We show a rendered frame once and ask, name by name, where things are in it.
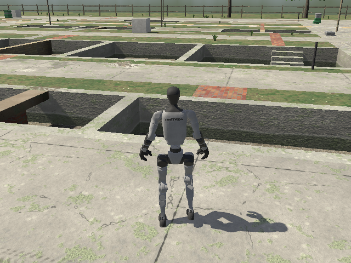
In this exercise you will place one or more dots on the robot left upper arm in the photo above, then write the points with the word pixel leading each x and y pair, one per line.
pixel 153 125

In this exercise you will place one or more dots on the robot right forearm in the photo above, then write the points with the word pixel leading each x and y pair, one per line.
pixel 202 143

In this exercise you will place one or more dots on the left robot hand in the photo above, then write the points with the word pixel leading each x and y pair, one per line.
pixel 144 153

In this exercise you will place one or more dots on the humanoid robot torso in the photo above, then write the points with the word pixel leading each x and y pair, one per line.
pixel 174 132

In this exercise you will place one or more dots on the robot right upper arm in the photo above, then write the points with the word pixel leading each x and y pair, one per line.
pixel 194 123

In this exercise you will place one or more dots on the right robot hand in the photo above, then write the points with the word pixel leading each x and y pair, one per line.
pixel 201 152

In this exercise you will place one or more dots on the robot left forearm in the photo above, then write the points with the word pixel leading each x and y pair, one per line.
pixel 146 144

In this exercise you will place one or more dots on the left robot shin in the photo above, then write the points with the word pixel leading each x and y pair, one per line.
pixel 162 201

